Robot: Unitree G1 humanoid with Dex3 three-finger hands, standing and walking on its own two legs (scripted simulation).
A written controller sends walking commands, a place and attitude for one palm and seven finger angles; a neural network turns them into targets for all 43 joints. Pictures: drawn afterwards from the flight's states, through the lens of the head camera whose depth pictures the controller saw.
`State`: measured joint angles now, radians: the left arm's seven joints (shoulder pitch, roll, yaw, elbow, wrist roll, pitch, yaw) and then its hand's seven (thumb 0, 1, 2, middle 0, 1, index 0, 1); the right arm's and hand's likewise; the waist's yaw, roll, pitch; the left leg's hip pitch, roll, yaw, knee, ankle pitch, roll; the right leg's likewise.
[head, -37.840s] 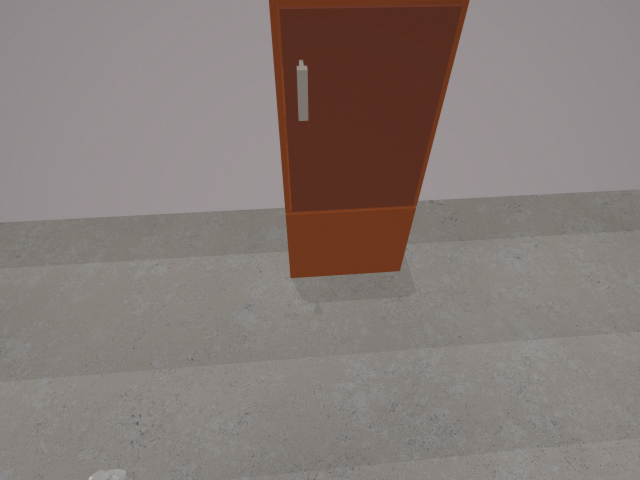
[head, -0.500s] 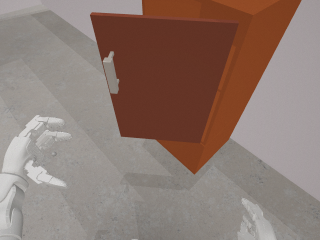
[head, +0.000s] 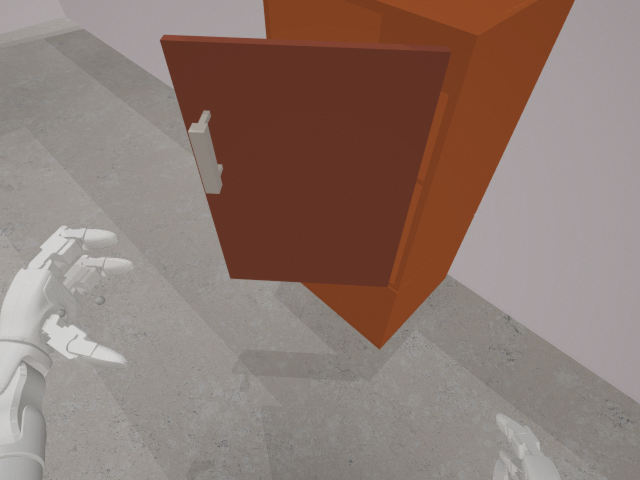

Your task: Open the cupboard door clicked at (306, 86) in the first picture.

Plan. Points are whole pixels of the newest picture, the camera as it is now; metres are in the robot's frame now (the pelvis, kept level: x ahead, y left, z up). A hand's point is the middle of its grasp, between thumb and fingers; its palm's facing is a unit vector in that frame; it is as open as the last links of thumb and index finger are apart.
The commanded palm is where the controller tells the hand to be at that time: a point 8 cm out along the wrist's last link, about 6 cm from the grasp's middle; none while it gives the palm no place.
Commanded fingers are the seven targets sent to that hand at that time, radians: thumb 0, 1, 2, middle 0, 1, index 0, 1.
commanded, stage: raise the hand with hooked fingers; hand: left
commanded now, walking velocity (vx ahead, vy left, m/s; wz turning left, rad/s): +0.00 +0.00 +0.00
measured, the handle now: (209, 152) +0.59 +0.22 +0.07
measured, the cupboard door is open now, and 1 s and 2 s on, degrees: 41 41 41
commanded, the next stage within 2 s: move the hooked fingers beside the handle in 0.10 s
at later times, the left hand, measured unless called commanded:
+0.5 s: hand (107, 274) +0.32 +0.28 +0.09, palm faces +0.00 -1.00 -0.02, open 14.0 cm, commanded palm +0.31 +0.32 +0.08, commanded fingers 0.00 -0.50 0.30 -0.30 -1.20 -0.30 -1.20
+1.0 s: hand (149, 216) +0.43 +0.26 +0.08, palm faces -0.02 -1.00 -0.01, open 14.0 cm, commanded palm +0.41 +0.32 +0.08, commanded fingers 0.00 -0.50 0.30 -0.30 -1.20 -0.30 -1.20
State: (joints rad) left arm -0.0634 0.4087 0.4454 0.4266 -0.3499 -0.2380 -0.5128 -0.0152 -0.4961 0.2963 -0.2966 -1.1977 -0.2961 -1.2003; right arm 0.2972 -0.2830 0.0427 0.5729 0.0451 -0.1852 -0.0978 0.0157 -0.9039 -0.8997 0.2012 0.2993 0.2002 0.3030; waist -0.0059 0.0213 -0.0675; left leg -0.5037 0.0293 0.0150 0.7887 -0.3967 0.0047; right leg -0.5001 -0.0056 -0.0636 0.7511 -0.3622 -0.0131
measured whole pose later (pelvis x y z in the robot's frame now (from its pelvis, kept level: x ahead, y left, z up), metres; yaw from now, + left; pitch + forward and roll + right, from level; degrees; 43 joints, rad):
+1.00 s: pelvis -0.01 +0.01 -0.01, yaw -1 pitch +13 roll -2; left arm -0.64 0.56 0.47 1.01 -0.20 -0.31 -0.49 -0.02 -0.50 0.30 -0.30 -1.20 -0.30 -1.20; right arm 0.38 -0.29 0.05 0.61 0.03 -0.06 -0.07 0.01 -0.90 -0.90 0.20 0.30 0.20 0.30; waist -0.09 0.01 -0.07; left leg -0.69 0.04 0.03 0.87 -0.41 0.02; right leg -0.69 0.00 -0.05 0.82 -0.36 0.00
